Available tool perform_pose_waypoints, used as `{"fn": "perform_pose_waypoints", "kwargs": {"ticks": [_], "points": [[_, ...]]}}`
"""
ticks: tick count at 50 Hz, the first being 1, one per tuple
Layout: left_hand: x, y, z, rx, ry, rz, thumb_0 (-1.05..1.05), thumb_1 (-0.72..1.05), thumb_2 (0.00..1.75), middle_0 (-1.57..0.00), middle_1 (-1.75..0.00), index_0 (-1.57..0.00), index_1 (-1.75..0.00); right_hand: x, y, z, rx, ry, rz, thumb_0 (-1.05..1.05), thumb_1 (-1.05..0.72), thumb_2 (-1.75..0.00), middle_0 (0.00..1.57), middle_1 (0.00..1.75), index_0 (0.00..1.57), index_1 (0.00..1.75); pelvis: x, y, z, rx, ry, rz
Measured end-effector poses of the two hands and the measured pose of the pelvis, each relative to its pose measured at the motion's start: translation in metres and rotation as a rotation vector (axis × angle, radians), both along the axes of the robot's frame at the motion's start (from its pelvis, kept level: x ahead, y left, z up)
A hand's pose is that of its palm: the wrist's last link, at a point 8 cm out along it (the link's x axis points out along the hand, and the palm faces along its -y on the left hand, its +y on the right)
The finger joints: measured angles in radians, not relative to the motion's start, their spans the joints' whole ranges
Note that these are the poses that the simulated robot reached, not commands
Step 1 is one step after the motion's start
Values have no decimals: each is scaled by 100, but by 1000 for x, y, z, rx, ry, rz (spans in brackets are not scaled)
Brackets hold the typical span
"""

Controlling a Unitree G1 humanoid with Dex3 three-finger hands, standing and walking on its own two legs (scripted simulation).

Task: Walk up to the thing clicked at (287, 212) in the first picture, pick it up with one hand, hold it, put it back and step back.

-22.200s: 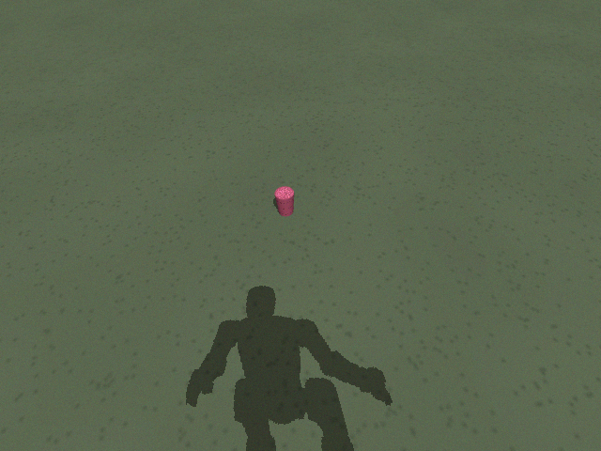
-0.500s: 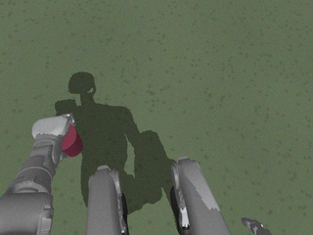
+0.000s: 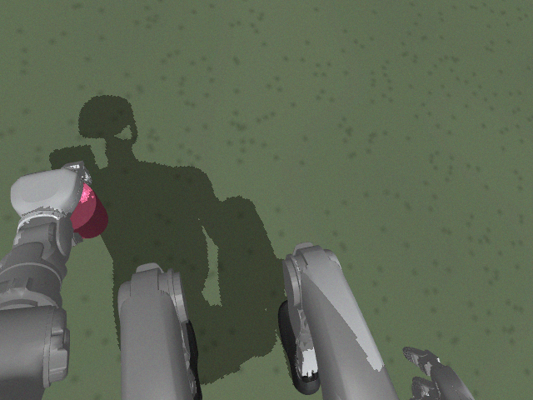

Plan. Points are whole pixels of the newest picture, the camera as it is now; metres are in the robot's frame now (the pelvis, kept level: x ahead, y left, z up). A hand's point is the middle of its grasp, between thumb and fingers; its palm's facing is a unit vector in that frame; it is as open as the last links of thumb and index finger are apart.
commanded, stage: crouch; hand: left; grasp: from above
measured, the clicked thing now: (78, 213) +0.42 +0.29 -0.24
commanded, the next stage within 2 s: lower in 0.28 s
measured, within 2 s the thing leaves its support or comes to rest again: neither
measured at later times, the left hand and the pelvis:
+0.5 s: hand (82, 220) +0.41 +0.28 -0.24, palm faces -0.46 -0.06 -0.89, open 11.1 cm; pelvis -0.01 +0.00 -0.05, yaw -1 degrees
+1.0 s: hand (96, 225) +0.41 +0.28 -0.30, palm faces -0.48 -0.08 -0.88, open 11.1 cm; pelvis -0.01 +0.00 -0.09, yaw -2 degrees
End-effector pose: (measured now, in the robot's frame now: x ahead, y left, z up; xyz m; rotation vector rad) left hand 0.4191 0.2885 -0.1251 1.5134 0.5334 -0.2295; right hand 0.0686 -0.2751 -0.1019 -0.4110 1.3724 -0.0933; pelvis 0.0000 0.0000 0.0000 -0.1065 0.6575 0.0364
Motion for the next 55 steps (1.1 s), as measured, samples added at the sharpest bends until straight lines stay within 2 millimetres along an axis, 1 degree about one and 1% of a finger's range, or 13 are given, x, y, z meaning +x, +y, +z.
{"fn": "perform_pose_waypoints", "kwargs": {"ticks": [9, 15, 23, 29, 36, 41, 45, 50, 55], "points": [[-3, 0, -24, -26, 33, -31, 1, -18, 78, -60, -80, -51, -81, -26, 1, -22, 18, 68, -23, 1, -91, -90, 20, 30, 21, 30, -5, -1, -22, 0, -16, -5], [-6, -3, -41, -40, 18, -55, 1, -18, 77, -59, -80, -51, -81, -35, -1, -33, 8, 90, -24, 1, -91, -90, 20, 30, 21, 30, -9, -2, -36, 2, -29, -9], [-4, -5, -51, -28, -15, -56, 1, -18, 77, -60, -79, -51, -81, -32, -5, -43, -12, 68, -13, 1, -91, -89, 20, 30, 21, 30, -11, -2, -48, 4, -36, -12], [3, -4, -60, -17, 7, -27, 1, -19, 77, -60, -79, -52, -81, -28, -5, -51, -8, 52, 9, 1, -91, -89, 20, 30, 20, 30, -12, -3, -57, 1, -39, -15], [5, -4, -82, -28, 39, -19, 1, -18, 77, -61, -79, -52, -81, -32, -4, -65, 9, 69, 29, 0, -91, -89, 20, 29, 20, 30, -12, -3, -71, -5, -59, -22], [3, -5, -99, -50, 28, -28, 2, -18, 76, -61, -78, -52, -80, -36, -3, -74, 10, 93, 25, 0, -91, -89, 20, 29, 20, 30, -11, -3, -82, -6, -70, -26], [0, -7, -108, -55, 17, -43, 2, -17, 73, -62, -77, -53, -80, -35, -4, -81, 7, 106, 24, 1, -91, -89, 20, 29, 20, 30, -9, -4, -88, -5, -73, -29], [0, -8, -115, -48, 9, -45, 2, -18, 74, -63, -77, -54, -79, -29, -6, -87, 4, 100, 40, 1, -90, -89, 20, 30, 21, 30, -8, -5, -94, -5, -79, -34], [2, -6, -116, -47, 6, -36, 1, -21, 76, -64, -77, -55, -80, -21, -8, -93, 9, 80, 70, 1, -90, -89, 20, 30, 20, 30, -8, -5, -98, -7, -88, -39]]}}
